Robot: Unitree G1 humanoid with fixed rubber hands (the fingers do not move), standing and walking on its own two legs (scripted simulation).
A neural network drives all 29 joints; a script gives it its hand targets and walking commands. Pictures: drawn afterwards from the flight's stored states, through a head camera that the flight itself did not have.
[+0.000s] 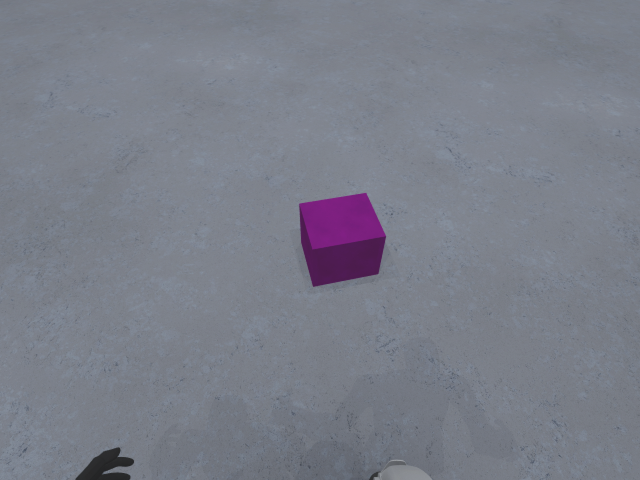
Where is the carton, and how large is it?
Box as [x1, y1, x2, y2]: [299, 193, 385, 286]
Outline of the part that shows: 366,193 299,204 301,243 313,286 375,274 378,272 385,235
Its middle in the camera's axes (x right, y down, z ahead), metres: +0.08 -0.01 +1.48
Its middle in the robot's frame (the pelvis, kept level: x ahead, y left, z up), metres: +1.03 -0.10 -0.66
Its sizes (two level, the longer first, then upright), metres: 0.262 0.227 0.226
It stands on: the floor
